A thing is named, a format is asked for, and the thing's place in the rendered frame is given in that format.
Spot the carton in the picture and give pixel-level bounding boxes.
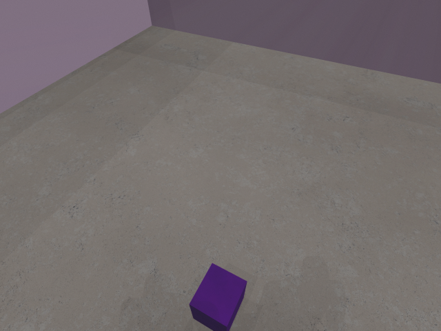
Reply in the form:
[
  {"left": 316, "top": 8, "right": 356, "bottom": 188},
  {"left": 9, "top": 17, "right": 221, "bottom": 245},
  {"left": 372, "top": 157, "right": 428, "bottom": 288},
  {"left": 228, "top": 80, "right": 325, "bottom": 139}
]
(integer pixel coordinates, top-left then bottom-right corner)
[{"left": 189, "top": 263, "right": 247, "bottom": 331}]

